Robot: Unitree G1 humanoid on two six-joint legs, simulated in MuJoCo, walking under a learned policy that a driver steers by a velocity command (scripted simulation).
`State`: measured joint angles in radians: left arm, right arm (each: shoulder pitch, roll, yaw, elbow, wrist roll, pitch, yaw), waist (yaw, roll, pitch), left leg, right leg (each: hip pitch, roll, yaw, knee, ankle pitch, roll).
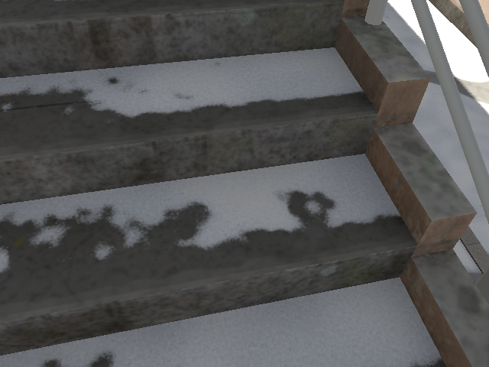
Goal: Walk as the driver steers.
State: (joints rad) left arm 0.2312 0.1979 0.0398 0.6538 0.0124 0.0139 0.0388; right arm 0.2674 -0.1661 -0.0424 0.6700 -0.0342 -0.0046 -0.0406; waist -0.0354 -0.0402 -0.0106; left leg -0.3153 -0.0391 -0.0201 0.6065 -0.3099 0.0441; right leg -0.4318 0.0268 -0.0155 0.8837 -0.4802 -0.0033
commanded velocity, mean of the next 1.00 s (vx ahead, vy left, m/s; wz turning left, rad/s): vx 0.39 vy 0.00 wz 0.35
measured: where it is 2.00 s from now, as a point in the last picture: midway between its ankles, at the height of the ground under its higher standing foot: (161, 110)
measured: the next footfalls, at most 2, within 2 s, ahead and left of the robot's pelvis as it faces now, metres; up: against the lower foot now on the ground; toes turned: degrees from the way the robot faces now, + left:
right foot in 0.26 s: +0.11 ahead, -0.11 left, +0.00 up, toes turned +8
left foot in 0.72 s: +0.39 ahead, +0.17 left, +0.15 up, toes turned +28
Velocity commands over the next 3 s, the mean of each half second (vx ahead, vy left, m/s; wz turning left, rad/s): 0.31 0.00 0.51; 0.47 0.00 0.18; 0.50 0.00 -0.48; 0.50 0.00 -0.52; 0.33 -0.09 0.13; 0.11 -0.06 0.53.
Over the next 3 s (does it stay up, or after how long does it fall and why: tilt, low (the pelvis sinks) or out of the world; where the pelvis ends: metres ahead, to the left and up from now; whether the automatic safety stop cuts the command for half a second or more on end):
stays up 1.35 0.02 0.60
